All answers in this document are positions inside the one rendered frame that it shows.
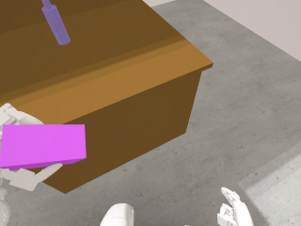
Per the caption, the robot left thigh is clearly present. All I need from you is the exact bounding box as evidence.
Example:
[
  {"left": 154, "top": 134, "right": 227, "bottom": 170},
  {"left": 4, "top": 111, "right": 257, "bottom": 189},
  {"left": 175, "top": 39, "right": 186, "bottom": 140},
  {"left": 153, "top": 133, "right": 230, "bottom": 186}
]
[{"left": 100, "top": 203, "right": 135, "bottom": 226}]

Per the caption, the robot left forearm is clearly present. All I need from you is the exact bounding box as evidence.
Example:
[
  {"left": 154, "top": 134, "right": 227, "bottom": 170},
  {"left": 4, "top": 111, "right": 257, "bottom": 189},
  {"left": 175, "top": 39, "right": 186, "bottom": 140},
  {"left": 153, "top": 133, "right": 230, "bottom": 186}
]
[{"left": 0, "top": 187, "right": 11, "bottom": 226}]

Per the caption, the left robot hand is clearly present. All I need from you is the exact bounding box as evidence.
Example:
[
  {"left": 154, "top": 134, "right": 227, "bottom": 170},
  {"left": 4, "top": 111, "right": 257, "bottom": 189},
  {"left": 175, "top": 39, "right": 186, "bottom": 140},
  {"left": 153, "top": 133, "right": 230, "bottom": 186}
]
[{"left": 0, "top": 103, "right": 63, "bottom": 191}]

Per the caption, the sponge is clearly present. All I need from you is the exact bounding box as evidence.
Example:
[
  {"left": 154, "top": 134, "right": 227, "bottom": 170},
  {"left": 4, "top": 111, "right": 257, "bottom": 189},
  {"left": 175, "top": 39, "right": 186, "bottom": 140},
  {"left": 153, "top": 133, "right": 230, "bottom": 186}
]
[{"left": 0, "top": 124, "right": 87, "bottom": 171}]

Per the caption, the table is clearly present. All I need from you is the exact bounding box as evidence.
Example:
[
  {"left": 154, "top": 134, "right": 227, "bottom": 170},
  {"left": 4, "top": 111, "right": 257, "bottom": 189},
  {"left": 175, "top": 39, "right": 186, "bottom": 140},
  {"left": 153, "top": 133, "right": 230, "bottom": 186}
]
[{"left": 0, "top": 0, "right": 214, "bottom": 194}]

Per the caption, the right robot hand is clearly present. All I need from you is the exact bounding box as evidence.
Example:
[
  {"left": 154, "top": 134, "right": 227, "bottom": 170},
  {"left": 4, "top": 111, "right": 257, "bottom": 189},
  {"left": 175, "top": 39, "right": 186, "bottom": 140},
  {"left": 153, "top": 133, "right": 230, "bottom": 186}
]
[{"left": 217, "top": 187, "right": 254, "bottom": 226}]

